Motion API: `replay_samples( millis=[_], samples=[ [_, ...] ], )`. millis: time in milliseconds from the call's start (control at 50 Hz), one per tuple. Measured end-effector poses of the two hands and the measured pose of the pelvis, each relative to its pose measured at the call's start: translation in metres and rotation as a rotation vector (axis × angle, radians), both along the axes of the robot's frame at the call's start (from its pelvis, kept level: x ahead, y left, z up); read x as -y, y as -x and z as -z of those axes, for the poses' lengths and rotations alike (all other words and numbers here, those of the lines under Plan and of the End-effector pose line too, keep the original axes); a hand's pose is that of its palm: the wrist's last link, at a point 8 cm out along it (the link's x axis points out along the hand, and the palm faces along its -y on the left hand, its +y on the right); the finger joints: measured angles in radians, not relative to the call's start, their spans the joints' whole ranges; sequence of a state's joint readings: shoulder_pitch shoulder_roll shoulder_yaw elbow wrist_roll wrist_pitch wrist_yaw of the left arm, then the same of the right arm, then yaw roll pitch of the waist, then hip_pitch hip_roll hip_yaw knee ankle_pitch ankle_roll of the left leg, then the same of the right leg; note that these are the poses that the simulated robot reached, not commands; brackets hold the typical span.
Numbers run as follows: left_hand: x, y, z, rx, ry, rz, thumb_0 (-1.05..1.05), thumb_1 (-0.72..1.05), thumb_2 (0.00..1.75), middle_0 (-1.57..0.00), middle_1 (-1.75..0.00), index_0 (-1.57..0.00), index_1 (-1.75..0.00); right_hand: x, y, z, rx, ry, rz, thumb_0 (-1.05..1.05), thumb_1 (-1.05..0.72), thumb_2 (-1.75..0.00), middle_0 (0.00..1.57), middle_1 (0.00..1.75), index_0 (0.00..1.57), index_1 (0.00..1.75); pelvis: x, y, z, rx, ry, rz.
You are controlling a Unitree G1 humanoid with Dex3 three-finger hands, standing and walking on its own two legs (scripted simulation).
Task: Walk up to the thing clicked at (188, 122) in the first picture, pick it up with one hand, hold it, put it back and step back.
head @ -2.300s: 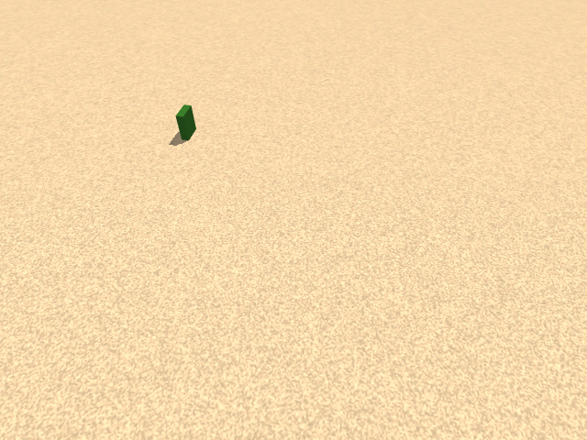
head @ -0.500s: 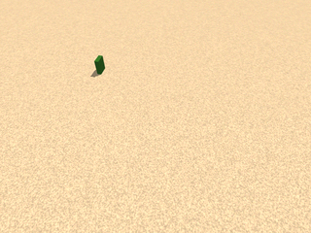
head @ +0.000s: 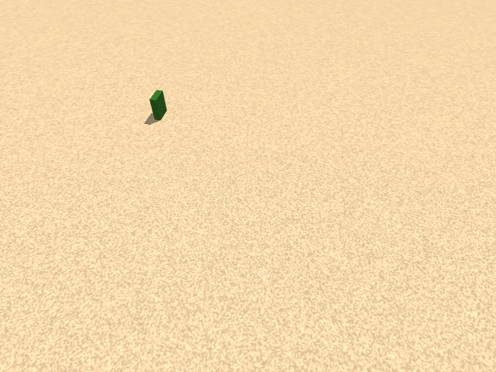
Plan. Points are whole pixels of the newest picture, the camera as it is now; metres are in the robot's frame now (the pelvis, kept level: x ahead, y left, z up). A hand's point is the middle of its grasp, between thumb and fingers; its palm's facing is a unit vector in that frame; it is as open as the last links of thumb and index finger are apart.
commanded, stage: stand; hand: left
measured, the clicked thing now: (158, 105) +1.82 +0.61 -0.71
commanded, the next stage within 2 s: walk up in 0.12 s
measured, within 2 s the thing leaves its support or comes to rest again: neither
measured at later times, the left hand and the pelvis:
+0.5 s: hand out of the picture +0.08 +0.40 -0.18, palm faces +0.10 -0.91 -0.41, open 7.3 cm; pelvis +0.08 +0.09 -0.03, yaw +7 degrees
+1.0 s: hand (79, 235) +0.44 +0.41 -0.15, palm faces +0.14 -0.91 -0.38, open 7.3 cm; pelvis +0.35 +0.11 -0.04, yaw +11 degrees
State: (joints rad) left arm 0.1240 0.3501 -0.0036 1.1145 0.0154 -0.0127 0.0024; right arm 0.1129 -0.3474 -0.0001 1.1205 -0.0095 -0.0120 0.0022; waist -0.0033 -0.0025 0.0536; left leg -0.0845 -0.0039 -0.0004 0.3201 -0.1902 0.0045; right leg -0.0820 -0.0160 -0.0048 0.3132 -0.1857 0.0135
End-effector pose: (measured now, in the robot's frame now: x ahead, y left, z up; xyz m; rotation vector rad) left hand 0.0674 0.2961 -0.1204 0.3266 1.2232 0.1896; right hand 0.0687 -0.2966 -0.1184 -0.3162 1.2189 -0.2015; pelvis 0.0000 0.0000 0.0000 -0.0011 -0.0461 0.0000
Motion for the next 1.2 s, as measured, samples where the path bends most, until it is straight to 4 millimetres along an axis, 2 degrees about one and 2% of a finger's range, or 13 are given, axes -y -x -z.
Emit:
replay_samples(
  millis=[160, 240, 360, 460, 500, 540, 680, 780, 860, 960, 1020, 1120, 1200],
  samples=[
    [-0.002, 0.000, -0.001, 0.025, 0.015, -0.006, 0.01, 0.91, 0.90, -0.20, -0.30, -0.21, -0.30, 0.002, 0.001, -0.001, 0.011, -0.013, -0.002, 0.00, -0.90, -0.90, 0.20, 0.30, 0.20, 0.30, 0.000, 0.000, 0.001, -0.007, 0.003, -0.011],
    [-0.020, 0.006, -0.005, 0.094, 0.003, -0.040, 0.00, 0.91, 0.90, -0.21, -0.30, -0.21, -0.30, 0.009, -0.011, -0.003, -0.007, 0.002, -0.050, 0.00, -0.90, -0.90, 0.20, 0.30, 0.20, 0.30, -0.005, -0.007, 0.006, -0.027, 0.016, -0.051],
    [-0.070, 0.026, -0.008, 0.057, -0.045, -0.110, 0.00, 0.90, 0.90, -0.21, -0.30, -0.21, -0.30, 0.000, -0.065, -0.019, 0.032, 0.035, -0.119, 0.01, -0.90, -0.90, 0.20, 0.30, 0.20, 0.30, -0.031, -0.033, 0.008, -0.014, 0.029, -0.098],
    [-0.126, 0.014, 0.009, 0.015, -0.062, -0.148, 0.01, 0.90, 0.90, -0.21, -0.30, -0.21, -0.30, -0.028, -0.123, -0.028, 0.100, 0.086, -0.162, 0.00, -0.90, -0.90, 0.20, 0.30, 0.20, 0.30, -0.070, -0.071, 0.022, -0.013, 0.032, -0.132],
    [-0.146, -0.001, 0.020, -0.002, -0.069, -0.145, 0.01, 0.90, 0.90, -0.21, -0.30, -0.21, -0.30, -0.040, -0.139, -0.025, 0.140, 0.114, -0.159, 0.00, -0.90, -0.90, 0.20, 0.30, 0.20, 0.30, -0.087, -0.084, 0.033, -0.006, 0.005, -0.130],
    [-0.154, -0.023, 0.022, -0.009, -0.061, -0.134, 0.01, 0.91, 0.90, -0.20, -0.30, -0.21, -0.30, -0.054, -0.146, -0.024, 0.159, 0.109, -0.137, 0.00, -0.90, -0.90, 0.20, 0.30, 0.20, 0.30, -0.097, -0.097, 0.032, -0.001, 0.003, -0.137],
    [-0.161, -0.118, 0.001, 0.100, 0.011, -0.092, 0.01, 0.91, 0.90, -0.20, -0.30, -0.20, -0.30, -0.095, -0.158, -0.027, 0.075, 0.055, -0.115, 0.00, -0.90, -0.90, 0.20, 0.30, 0.20, 0.30, -0.118, -0.154, 0.009, 0.010, -0.012, -0.145],
    [-0.164, -0.181, -0.011, 0.119, 0.019, -0.080, 0.01, 0.91, 0.90, -0.20, -0.30, -0.21, -0.30, -0.108, -0.187, -0.018, 0.018, 0.021, -0.111, 0.00, -0.90, -0.90, 0.21, 0.31, 0.21, 0.30, -0.126, -0.206, 0.006, 0.005, -0.015, -0.163],
    [-0.164, -0.241, -0.016, 0.133, 0.001, -0.079, 0.01, 0.91, 0.90, -0.20, -0.30, -0.21, -0.30, -0.107, -0.225, -0.006, -0.020, 0.005, -0.111, 0.00, -0.90, -0.90, 0.21, 0.31, 0.21, 0.30, -0.125, -0.256, 0.010, -0.006, -0.019, -0.174],
    [-0.158, -0.331, -0.011, 0.198, -0.039, -0.080, 0.01, 0.91, 0.90, -0.20, -0.30, -0.21, -0.30, -0.093, -0.295, 0.021, -0.056, 0.011, -0.128, 0.00, -0.90, -0.90, 0.21, 0.31, 0.21, 0.30, -0.115, -0.331, 0.030, -0.018, -0.014, -0.191],
    [-0.148, -0.369, -0.011, 0.253, -0.050, -0.100, 0.01, 0.91, 0.90, -0.20, -0.30, -0.21, -0.30, -0.090, -0.351, 0.030, -0.054, 0.016, -0.154, 0.00, -0.90, -0.90, 0.21, 0.31, 0.21, 0.30, -0.109, -0.365, 0.035, -0.005, 0.006, -0.206],
    [-0.136, -0.386, -0.020, 0.224, -0.026, -0.152, 0.00, 0.91, 0.90, -0.20, -0.30, -0.21, -0.30, -0.105, -0.459, 0.012, 0.045, -0.004, -0.248, 0.01, -0.90, -0.90, 0.20, 0.30, 0.20, 0.30, -0.114, -0.416, 0.017, 0.004, 0.012, -0.228],
    [-0.142, -0.388, -0.019, 0.148, -0.018, -0.196, 0.00, 0.90, 0.90, -0.21, -0.30, -0.21, -0.30, -0.121, -0.537, -0.006, 0.113, -0.008, -0.307, 0.00, -0.90, -0.90, 0.20, 0.30, 0.20, 0.30, -0.122, -0.459, 0.010, -0.005, 0.019, -0.235]
  ],
)
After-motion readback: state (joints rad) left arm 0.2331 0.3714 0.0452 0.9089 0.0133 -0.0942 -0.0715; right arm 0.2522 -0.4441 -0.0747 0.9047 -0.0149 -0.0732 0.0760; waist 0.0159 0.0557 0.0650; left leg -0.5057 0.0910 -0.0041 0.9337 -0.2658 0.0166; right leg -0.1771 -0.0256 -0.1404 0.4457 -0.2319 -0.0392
